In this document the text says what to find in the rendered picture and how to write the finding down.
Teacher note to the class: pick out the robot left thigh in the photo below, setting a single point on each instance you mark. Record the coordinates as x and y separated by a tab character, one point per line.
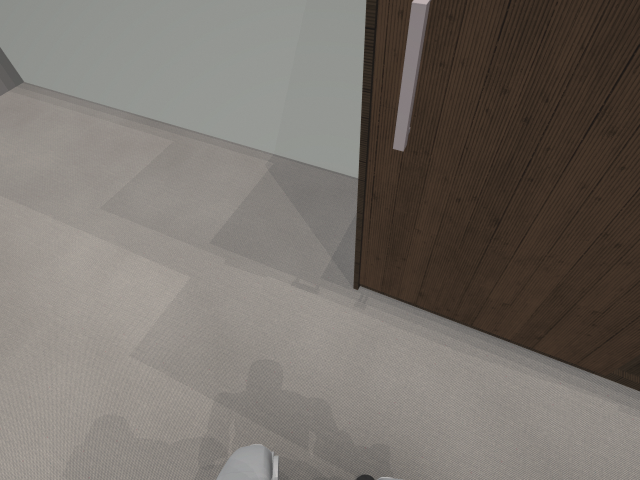
251	463

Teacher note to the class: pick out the handle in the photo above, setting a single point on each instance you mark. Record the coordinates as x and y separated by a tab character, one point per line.
414	46

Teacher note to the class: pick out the wardrobe door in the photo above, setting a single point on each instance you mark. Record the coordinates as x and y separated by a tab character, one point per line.
632	366
515	206

